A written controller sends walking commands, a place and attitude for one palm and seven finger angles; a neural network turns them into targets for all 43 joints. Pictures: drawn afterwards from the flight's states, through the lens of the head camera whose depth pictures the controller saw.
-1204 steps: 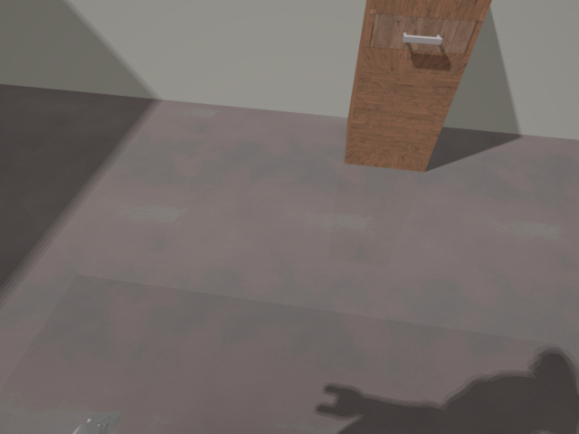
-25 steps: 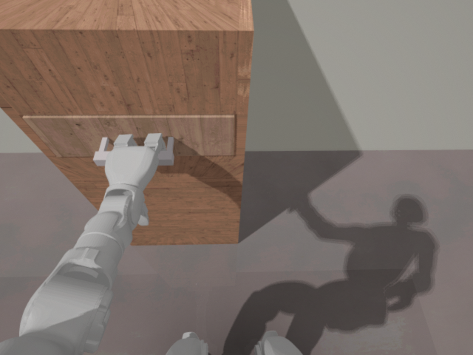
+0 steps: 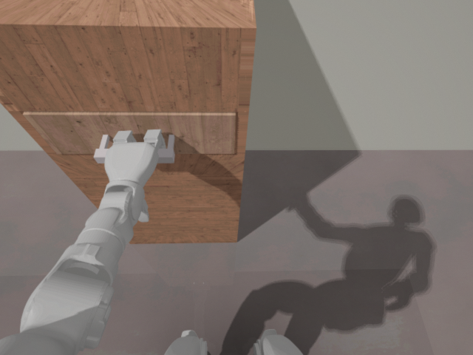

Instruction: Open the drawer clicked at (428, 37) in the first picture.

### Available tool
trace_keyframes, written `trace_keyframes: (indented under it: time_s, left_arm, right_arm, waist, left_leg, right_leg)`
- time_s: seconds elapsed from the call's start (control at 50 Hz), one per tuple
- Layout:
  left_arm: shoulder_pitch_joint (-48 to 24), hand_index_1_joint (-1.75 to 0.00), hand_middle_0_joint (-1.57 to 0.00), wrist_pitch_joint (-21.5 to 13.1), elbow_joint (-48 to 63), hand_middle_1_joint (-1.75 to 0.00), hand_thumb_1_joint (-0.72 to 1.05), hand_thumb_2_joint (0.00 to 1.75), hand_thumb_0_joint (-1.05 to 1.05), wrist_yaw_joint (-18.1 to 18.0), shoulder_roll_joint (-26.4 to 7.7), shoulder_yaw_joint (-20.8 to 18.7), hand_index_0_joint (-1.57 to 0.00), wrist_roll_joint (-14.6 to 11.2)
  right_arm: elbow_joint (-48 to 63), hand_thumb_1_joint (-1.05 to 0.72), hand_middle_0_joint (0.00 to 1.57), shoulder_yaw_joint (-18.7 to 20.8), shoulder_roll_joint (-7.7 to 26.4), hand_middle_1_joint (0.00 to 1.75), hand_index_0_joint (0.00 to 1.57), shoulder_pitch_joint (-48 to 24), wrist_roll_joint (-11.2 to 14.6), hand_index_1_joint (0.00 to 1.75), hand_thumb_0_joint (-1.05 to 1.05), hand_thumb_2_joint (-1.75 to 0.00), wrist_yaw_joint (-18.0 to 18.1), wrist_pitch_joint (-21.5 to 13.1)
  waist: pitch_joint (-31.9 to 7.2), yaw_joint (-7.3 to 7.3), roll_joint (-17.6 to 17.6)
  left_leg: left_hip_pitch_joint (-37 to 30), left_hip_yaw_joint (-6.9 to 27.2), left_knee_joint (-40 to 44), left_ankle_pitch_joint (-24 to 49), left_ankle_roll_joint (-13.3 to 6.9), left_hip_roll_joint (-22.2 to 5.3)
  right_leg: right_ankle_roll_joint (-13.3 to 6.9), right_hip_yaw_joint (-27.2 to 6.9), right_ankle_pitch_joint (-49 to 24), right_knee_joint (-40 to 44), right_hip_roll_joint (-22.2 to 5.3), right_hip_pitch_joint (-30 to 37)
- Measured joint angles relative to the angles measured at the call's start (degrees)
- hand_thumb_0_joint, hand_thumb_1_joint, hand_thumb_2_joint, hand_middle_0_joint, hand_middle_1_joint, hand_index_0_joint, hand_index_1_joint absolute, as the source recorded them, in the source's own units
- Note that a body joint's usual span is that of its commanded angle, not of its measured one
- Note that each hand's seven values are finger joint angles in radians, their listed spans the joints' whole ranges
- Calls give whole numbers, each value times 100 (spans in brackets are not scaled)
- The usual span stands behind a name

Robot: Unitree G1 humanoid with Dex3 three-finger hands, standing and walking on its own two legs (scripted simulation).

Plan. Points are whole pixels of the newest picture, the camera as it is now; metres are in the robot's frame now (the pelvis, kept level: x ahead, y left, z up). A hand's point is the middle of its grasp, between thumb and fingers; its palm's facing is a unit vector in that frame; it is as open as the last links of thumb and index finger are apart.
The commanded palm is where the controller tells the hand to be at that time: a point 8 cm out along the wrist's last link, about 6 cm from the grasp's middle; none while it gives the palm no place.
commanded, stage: close the thumb around the handle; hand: left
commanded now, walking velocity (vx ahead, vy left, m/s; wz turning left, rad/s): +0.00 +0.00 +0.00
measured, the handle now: (137, 147) +0.50 +0.18 -0.01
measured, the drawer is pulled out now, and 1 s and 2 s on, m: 0.00 0.01 0.14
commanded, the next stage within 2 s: pull the drawer open in 0.68 s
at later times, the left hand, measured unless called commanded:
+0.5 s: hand (136, 176) +0.45 +0.18 -0.02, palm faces -0.07 -0.05 -1.00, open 7.1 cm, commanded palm +0.43 +0.18 +0.03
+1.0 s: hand (136, 181) +0.44 +0.18 -0.03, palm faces -0.06 -0.06 -1.00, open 5.5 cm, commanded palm +0.40 +0.17 +0.03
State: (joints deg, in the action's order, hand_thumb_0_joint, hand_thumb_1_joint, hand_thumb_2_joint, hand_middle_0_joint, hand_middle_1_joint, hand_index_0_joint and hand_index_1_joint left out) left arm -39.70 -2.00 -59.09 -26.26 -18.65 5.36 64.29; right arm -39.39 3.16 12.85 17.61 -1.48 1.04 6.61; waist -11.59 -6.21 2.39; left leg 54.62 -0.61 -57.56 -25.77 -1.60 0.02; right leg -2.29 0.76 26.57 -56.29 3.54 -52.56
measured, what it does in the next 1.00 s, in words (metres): stands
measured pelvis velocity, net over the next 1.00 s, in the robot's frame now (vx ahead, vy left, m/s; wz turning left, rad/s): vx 0.01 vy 0.01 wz -0.01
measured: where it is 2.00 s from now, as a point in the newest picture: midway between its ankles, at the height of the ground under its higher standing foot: outside the picture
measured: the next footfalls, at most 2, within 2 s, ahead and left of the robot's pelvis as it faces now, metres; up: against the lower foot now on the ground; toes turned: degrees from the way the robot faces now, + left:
none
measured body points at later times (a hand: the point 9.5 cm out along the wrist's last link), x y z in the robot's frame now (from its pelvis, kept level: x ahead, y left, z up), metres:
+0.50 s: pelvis +0.00 +0.00 +0.00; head +0.10 +0.00 +0.44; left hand +0.45 +0.18 +0.03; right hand +0.03 -0.26 -0.13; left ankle +0.01 +0.10 -0.67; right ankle -0.01 -0.10 -0.67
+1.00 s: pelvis +0.01 +0.01 +0.01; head +0.10 +0.00 +0.45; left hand +0.44 +0.18 +0.03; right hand +0.05 -0.25 -0.13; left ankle +0.01 +0.10 -0.67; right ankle -0.01 -0.10 -0.67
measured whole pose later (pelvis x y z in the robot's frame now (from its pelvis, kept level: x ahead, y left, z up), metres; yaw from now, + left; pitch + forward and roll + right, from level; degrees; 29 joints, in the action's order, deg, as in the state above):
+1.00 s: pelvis +0.01 +0.01 +0.01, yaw -1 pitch +22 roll -1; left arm -35.1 1.3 -55.4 -27.7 -17.2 6.2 63.0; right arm -39.1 3.7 12.3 17.7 -1.3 -0.1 8.0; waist -11.5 -4.8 2.9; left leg 52.0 -1.6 -55.8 -25.9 -2.1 0.0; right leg -1.7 -0.4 26.3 -54.4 3.6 -50.2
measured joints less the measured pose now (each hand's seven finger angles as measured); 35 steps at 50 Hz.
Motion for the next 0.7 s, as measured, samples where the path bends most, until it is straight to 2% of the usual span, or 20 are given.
trace_keyframes:
  time_s: [0.06,0.16,0.24,0.3,0.44,0.58,0.7]
  left_arm:
    - [59,-120,-31,-36,78,-120,-47,31,0,-198,-19,-50,-31,84]
    - [-9,-121,-31,187,38,-122,-35,36,0,-429,12,-29,-32,99]
    - [-99,-123,-32,435,-65,-123,-19,43,0,-392,40,13,-34,-10]
    - [-143,-125,-33,507,-137,-125,-5,49,0,-237,40,9,-35,-94]
    - [-57,-129,-36,287,-100,-129,32,65,0,48,-49,44,-37,-130]
    - [106,-132,-37,20,125,-133,67,80,0,-120,-27,15,-40,-29]
    - [133,-134,-34,131,147,-134,72,82,0,-323,21,22,-41,71]
  right_arm:
    - [-2,-91,20,32,30,30,20,10,-23,30,0,-90,-29,-4]
    - [-84,-91,20,59,31,30,20,-25,-39,30,0,-90,-83,15]
    - [-127,-91,20,43,-11,30,20,-48,-22,30,0,-90,-94,51]
    - [-127,-91,20,4,-35,30,20,-42,2,30,0,-90,-74,66]
    - [-50,-91,20,-15,-32,30,20,74,25,30,0,-90,-13,28]
    - [-76,-91,20,71,18,30,20,79,-21,30,0,-90,-65,7]
    - [-80,-91,20,73,10,30,20,-37,-33,30,0,-90,-112,48]
  waist:
    - [2,16,16]
    - [36,45,44]
    - [58,33,48]
    - [68,8,46]
    - [40,5,31]
    - [-14,84,34]
    - [-1,81,31]
  left_leg:
    - [106,-16,-90,-33,-8,-3]
    - [214,-16,-164,-46,-19,10]
    - [166,-13,-107,-20,-20,14]
    - [72,-12,-22,8,-21,9]
    - [-82,-15,91,23,-21,1]
    - [22,-16,-34,-43,-31,6]
    - [75,-22,-93,-64,-40,8]
  right_leg:
    - [7,-12,30,-93,1,-111]
    - [20,-8,49,-169,-12,-216]
    - [24,-8,24,-112,-15,-167]
    - [26,-12,-10,-18,-9,-70]
    - [25,-23,-39,111,1,87]
    - [34,-19,24,-3,-4,-10]
    - [42,-23,43,-60,-6,-63]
